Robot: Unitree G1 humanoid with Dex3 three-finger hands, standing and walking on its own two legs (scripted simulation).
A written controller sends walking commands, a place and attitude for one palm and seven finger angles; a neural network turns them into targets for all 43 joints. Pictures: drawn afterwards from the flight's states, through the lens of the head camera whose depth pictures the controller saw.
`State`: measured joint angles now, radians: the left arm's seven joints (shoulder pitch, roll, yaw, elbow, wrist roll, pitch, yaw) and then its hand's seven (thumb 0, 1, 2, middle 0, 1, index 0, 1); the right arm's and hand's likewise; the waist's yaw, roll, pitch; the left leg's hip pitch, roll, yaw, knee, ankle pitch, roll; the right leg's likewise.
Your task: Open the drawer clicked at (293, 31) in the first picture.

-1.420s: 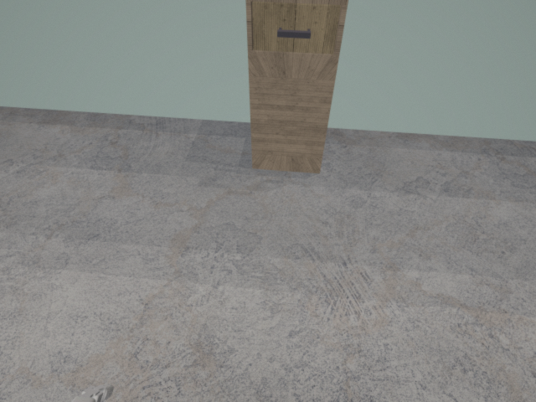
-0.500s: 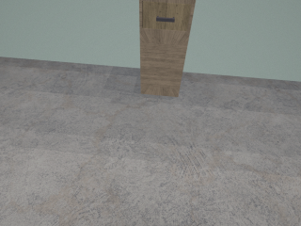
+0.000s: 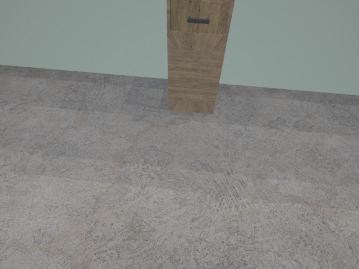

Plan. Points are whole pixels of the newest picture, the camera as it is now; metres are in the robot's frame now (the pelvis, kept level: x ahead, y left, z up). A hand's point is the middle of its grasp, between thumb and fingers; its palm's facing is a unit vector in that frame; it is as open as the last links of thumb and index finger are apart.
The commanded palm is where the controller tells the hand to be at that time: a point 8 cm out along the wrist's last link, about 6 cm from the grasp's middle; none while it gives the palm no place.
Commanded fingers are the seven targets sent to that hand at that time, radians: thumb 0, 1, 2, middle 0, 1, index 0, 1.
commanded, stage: look at it before walking up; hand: left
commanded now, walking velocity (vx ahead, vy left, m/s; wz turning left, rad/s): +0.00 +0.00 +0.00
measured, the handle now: (198, 19) +1.43 -0.02 -0.01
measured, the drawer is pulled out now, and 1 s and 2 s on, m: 0.00 0.00 0.00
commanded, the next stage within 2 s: walk to a spot facing it in 0.02 s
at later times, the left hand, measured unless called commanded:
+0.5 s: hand out of the picture +0.08 +0.17 -0.18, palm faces -0.12 -0.97 -0.21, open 7.4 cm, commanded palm none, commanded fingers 0.00 0.90 0.90 -0.20 -0.30 -0.20 -0.30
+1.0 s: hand (132, 249) +0.21 +0.15 -0.21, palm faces -0.14 -0.98 -0.12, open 7.4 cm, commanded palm none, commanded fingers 0.00 0.90 0.90 -0.20 -0.30 -0.20 -0.30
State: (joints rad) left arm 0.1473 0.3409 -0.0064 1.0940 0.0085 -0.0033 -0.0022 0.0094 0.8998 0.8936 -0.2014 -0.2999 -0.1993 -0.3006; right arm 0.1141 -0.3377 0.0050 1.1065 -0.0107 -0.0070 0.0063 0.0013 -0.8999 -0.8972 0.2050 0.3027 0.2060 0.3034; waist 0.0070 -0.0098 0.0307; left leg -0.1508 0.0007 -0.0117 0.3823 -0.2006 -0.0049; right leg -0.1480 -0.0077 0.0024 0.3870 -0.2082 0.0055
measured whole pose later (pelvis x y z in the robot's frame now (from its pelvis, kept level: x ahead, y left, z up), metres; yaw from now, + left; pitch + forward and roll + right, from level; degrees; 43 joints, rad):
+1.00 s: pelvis +0.27 -0.02 -0.03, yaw -15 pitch -1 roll -2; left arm 0.47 0.14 0.04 1.14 0.02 -0.06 0.02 0.01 0.90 0.89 -0.20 -0.30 -0.20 -0.30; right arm 0.10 -0.14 -0.04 0.98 -0.03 -0.06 0.03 0.00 -0.90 -0.90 0.20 0.30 0.20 0.30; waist 0.05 -0.03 0.05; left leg -0.46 0.07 0.13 0.65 -0.17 0.04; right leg 0.01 0.02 0.03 0.57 -0.50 -0.01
